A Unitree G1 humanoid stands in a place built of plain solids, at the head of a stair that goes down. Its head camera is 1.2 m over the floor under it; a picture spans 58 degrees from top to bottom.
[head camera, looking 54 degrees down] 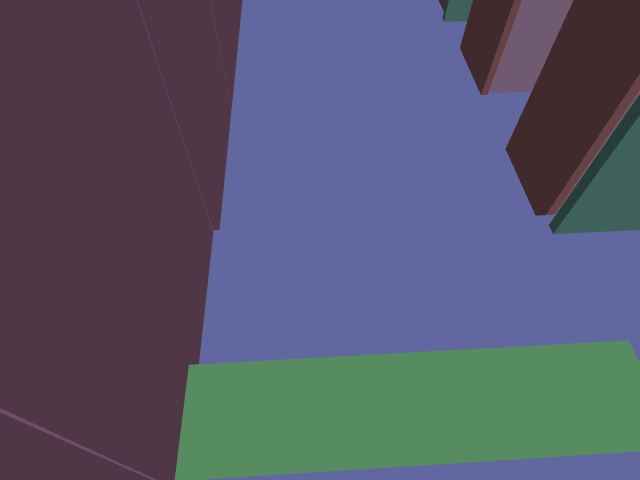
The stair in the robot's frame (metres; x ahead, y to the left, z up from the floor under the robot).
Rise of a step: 0.12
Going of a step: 0.48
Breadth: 1.41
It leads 3 degrees to the left of straight ahead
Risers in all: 3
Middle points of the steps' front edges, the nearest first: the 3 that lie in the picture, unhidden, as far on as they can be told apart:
0.18 -0.31 0.00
0.52 -0.29 -0.12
1.14 -0.26 -0.24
